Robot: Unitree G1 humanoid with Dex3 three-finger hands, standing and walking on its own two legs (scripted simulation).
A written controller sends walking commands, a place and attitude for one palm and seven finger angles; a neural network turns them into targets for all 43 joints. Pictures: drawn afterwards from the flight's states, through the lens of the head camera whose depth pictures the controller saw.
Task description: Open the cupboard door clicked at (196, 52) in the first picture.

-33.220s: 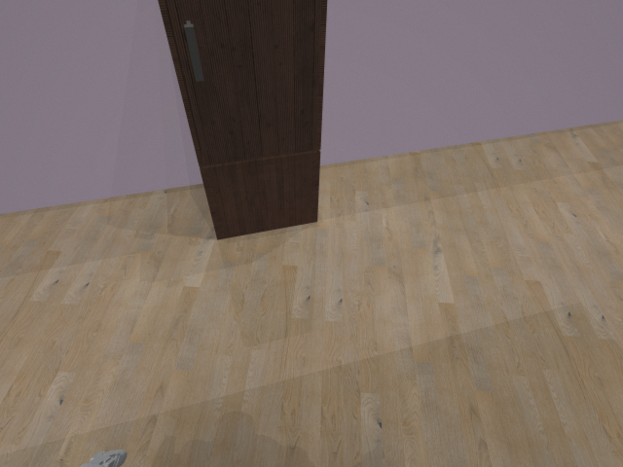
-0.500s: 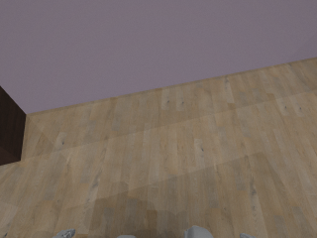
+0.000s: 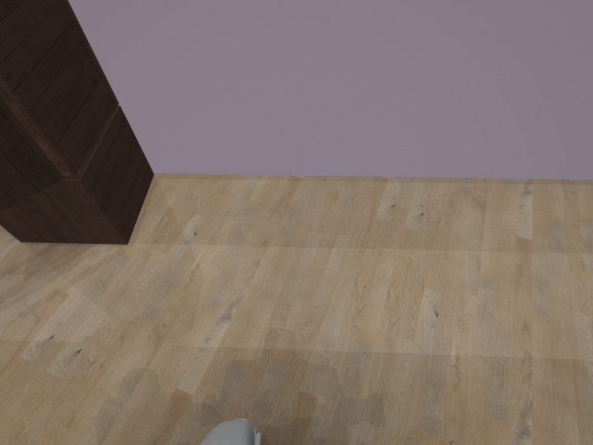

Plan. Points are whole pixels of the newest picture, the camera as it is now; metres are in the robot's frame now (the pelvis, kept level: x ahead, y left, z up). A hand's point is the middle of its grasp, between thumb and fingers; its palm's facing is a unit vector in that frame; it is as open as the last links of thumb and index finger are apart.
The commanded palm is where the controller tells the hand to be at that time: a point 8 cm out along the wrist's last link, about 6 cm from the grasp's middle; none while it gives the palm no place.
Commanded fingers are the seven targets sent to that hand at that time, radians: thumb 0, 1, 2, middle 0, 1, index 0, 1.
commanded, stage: turn to face it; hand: left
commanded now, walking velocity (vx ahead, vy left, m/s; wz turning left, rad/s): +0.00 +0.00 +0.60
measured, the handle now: out of the picture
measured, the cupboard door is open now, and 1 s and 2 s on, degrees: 45 45 45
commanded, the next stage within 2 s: take the last steps up to it in 1.26 s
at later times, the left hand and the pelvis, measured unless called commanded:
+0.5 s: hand out of the picture +0.06 +0.22 -0.16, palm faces +0.29 -0.91 -0.30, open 7.4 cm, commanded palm none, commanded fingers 0.00 0.90 0.90 -0.20 -0.30 -0.20 -0.30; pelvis +0.01 -0.02 -0.02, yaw +16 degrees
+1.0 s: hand out of the picture -0.07 +0.20 -0.19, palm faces +0.59 -0.77 -0.25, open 7.3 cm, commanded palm none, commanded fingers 0.00 0.90 0.90 -0.20 -0.30 -0.20 -0.30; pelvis +0.02 -0.01 -0.01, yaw +35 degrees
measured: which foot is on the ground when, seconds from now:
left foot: up 0.00-0.10, down 0.12-0.48, up 0.50-0.86, down 0.88-1.00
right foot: down 0.00-0.10, up 0.12-0.46, down 0.48-0.88, up 0.90-1.00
